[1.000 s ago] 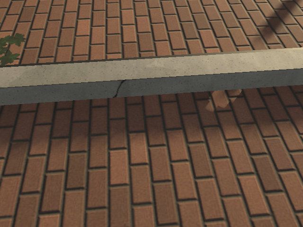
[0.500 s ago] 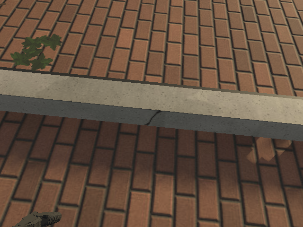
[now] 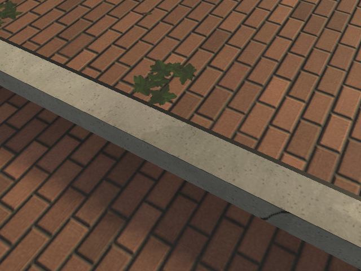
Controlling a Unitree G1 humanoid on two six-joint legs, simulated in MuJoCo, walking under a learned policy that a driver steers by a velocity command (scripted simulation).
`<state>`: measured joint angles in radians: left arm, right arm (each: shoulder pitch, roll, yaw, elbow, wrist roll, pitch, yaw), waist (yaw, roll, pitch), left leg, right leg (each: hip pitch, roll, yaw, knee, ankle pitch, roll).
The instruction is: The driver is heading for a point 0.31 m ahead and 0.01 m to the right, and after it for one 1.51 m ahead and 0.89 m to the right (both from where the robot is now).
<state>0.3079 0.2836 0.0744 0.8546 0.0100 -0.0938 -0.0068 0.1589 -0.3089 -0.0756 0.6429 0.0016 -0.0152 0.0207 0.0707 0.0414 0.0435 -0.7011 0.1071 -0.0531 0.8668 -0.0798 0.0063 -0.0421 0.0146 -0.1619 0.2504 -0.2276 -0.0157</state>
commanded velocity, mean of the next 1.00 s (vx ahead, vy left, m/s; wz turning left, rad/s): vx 0.18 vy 0.00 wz -0.18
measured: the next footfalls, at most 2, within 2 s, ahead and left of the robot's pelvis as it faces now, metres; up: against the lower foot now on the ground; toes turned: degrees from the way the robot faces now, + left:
left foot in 0.16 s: +0.25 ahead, +0.13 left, +0.00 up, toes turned +9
right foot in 0.66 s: +0.31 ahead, -0.06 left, +0.00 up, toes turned -8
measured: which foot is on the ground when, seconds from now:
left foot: up 0.00-0.14, down 0.16-0.66, up 0.68-1.00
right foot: down 0.00-0.18, up 0.20-0.64, down 0.66-1.00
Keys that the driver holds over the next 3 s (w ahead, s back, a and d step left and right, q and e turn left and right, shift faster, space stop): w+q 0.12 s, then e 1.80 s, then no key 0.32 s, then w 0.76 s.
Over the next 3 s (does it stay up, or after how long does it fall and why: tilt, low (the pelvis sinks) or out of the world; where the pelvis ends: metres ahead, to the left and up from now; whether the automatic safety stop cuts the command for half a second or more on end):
stays up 0.43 -0.12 0.00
